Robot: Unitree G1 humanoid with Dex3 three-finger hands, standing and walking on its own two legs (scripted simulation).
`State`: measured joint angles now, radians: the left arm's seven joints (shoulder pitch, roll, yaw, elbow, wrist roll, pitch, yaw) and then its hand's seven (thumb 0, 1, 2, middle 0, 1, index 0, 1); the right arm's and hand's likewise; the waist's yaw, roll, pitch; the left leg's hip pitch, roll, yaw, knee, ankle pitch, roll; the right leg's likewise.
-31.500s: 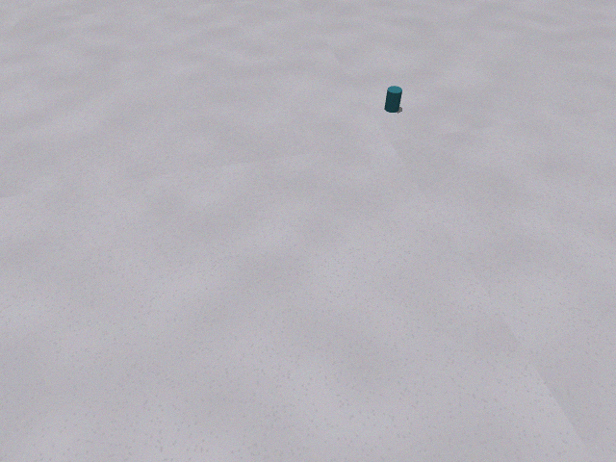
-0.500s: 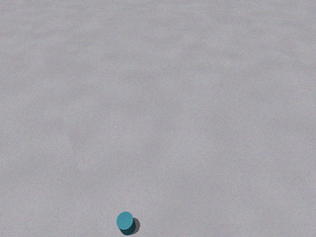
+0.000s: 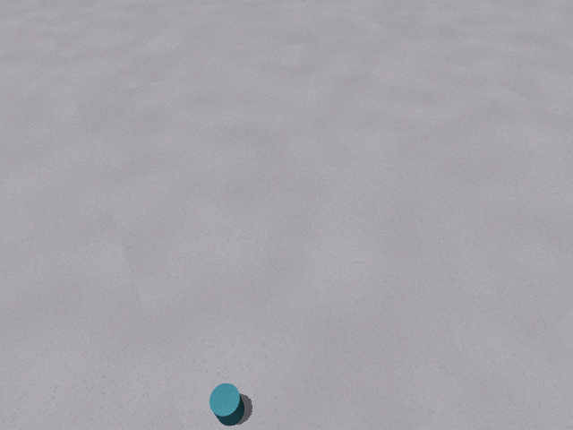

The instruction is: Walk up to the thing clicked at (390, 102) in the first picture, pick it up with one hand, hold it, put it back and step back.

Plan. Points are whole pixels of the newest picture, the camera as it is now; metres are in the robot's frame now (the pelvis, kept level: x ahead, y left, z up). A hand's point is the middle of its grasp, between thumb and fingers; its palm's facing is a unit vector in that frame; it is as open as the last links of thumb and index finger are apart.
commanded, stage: step back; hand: left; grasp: from the side
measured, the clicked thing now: (227, 404) +0.34 +0.22 -0.72
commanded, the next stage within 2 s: none
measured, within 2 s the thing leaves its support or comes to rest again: neither
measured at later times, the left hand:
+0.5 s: hand out of the picture +0.07 +0.31 -0.18, palm faces -0.04 -0.93 -0.36, open 7.4 cm
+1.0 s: hand out of the picture -0.06 +0.31 -0.16, palm faces -0.01 -0.92 -0.40, open 7.4 cm
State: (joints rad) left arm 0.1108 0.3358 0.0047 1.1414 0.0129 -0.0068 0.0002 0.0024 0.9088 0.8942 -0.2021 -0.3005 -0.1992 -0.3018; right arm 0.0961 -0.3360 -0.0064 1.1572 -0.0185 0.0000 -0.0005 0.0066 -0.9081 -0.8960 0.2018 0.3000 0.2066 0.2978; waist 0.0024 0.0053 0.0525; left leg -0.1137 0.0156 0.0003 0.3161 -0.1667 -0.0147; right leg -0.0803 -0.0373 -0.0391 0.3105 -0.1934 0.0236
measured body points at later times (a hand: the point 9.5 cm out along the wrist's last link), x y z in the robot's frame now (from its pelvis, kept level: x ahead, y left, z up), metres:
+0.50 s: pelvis -0.08 +0.04 -0.02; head +0.01 +0.07 +0.42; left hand +0.07 +0.35 -0.16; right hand -0.01 -0.27 -0.13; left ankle -0.05 +0.13 -0.75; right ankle -0.10 -0.11 -0.67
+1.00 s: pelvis -0.19 +0.05 -0.02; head -0.13 +0.04 +0.42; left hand -0.07 +0.36 -0.13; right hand -0.09 -0.27 -0.14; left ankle -0.20 +0.17 -0.73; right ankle -0.14 -0.08 -0.75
